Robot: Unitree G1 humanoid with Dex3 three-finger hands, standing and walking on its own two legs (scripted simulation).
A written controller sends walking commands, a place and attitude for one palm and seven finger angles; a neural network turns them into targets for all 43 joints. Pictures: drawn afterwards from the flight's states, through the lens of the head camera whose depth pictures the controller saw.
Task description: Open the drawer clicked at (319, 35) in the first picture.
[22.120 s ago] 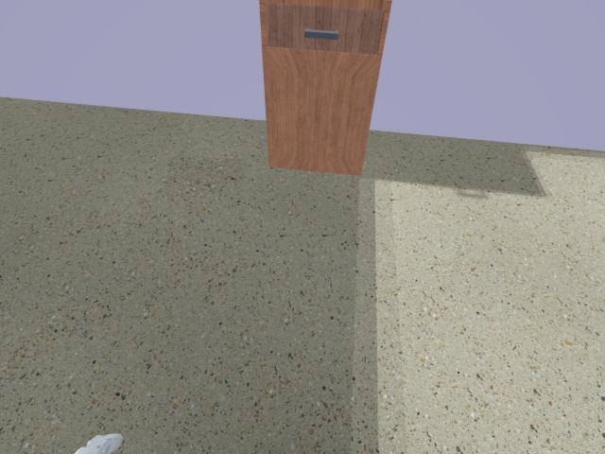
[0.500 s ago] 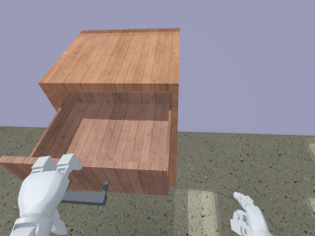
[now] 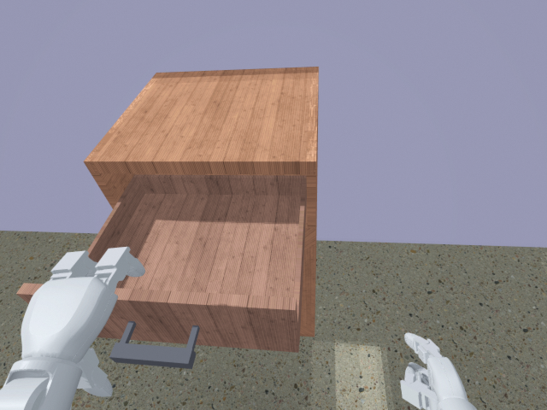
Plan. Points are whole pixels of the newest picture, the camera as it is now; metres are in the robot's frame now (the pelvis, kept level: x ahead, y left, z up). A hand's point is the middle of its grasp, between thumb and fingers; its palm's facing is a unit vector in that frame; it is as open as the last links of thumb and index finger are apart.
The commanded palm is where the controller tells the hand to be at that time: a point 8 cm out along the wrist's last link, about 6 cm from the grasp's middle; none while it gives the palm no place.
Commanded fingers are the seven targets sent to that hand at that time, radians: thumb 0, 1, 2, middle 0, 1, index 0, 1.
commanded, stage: lift the hand off the handle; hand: left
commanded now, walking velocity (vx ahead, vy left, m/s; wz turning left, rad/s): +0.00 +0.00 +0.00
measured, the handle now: (157, 342) +0.22 +0.25 -0.05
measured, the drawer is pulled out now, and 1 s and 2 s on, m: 0.30 0.30 0.30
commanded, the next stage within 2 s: draw the hand back to the body in 0.02 s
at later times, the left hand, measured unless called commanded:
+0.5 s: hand (97, 323) +0.18 +0.25 +0.10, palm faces +0.06 -0.08 -1.00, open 13.9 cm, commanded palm +0.15 +0.25 +0.16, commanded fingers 0.00 -0.50 0.30 -0.30 -1.20 -0.30 -1.20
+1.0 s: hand (109, 292) +0.20 +0.22 +0.15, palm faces +0.37 -0.84 -0.40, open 13.0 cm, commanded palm +0.15 +0.27 +0.17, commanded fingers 0.00 0.03 0.52 -0.26 -0.86 -0.26 -0.86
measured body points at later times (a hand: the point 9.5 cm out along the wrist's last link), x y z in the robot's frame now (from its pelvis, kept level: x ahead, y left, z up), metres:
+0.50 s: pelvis +0.01 +0.00 +0.00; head +0.01 -0.04 +0.45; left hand +0.17 +0.25 +0.16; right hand +0.22 -0.20 -0.09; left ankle -0.03 +0.12 -0.73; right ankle +0.00 -0.12 -0.73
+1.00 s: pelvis +0.02 +0.00 +0.01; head +0.00 -0.01 +0.46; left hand +0.17 +0.27 +0.17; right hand +0.21 -0.21 -0.07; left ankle -0.03 +0.12 -0.73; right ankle +0.00 -0.12 -0.73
